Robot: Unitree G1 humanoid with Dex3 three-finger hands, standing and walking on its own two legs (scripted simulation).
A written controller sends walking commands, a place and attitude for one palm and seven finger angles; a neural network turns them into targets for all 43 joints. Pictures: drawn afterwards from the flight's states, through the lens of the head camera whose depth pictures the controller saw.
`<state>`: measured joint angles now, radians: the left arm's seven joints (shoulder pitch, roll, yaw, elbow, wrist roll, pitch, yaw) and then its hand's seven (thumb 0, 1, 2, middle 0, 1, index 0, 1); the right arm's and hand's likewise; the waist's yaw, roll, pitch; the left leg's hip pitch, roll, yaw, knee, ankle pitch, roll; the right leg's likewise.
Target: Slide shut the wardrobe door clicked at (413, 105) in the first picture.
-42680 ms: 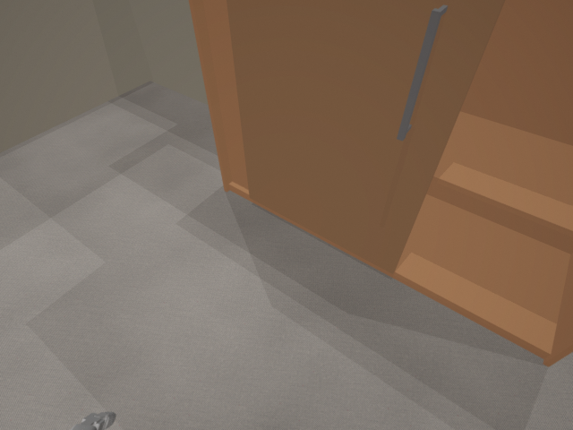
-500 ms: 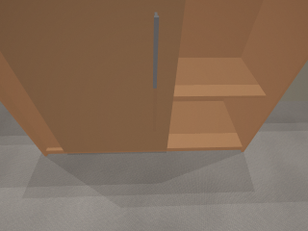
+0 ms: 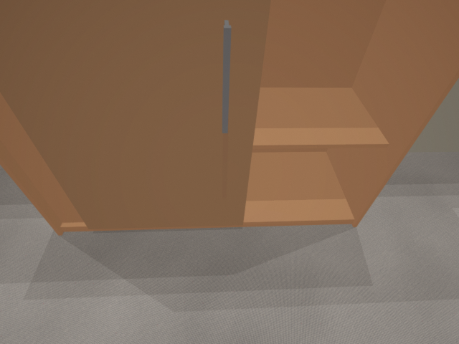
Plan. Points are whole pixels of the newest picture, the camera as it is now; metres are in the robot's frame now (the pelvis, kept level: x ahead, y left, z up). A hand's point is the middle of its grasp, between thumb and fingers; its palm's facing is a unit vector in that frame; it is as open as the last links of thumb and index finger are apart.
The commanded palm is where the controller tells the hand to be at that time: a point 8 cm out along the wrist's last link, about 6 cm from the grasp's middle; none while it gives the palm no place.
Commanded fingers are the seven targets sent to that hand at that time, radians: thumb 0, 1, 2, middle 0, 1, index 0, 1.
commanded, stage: look to check the result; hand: left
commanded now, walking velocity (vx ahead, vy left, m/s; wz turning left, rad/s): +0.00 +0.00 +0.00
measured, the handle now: (225, 83) +0.76 +0.05 +0.08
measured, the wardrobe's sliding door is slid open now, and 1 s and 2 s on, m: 0.59 0.59 0.59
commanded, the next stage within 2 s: take the last steps up to it in 0.46 s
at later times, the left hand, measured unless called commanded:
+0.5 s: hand out of the picture -0.01 +0.16 -0.18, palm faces +0.02 -0.99 -0.16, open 7.4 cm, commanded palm none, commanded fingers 0.00 0.90 0.90 -0.20 -0.30 -0.20 -0.30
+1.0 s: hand out of the picture +0.02 +0.14 -0.18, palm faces +0.09 -0.98 -0.18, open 7.4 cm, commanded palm none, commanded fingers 0.00 0.90 0.90 -0.20 -0.30 -0.20 -0.30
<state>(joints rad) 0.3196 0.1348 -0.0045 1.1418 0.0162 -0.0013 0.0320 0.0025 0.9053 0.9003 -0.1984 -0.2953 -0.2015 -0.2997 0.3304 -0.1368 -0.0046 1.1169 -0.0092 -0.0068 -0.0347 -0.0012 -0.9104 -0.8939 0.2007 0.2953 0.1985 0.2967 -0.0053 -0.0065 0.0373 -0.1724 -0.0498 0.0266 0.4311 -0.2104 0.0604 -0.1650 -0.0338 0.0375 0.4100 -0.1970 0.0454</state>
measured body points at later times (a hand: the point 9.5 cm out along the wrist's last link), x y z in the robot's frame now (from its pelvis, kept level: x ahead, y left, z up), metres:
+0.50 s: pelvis +0.01 +0.00 +0.00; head +0.02 +0.01 +0.45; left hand -0.01 +0.21 -0.17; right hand -0.01 -0.21 -0.16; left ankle +0.02 +0.08 -0.74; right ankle +0.02 -0.15 -0.74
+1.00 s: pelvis +0.07 -0.02 +0.00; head +0.08 -0.02 +0.45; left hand +0.01 +0.19 -0.16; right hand +0.03 -0.26 -0.15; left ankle +0.04 +0.07 -0.68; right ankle +0.03 -0.13 -0.74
